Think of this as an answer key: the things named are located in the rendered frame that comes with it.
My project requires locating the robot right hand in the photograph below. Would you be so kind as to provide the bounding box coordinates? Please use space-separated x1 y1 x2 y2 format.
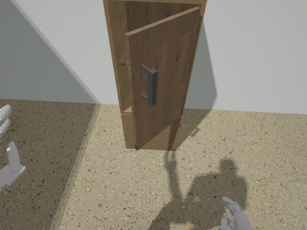
218 196 253 230

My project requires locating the cupboard door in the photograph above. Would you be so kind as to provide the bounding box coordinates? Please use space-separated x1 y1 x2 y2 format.
125 7 201 150

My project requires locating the handle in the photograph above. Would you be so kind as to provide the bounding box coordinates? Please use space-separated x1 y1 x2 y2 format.
140 64 158 106

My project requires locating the robot left hand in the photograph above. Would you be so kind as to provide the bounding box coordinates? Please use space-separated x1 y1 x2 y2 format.
0 104 26 192

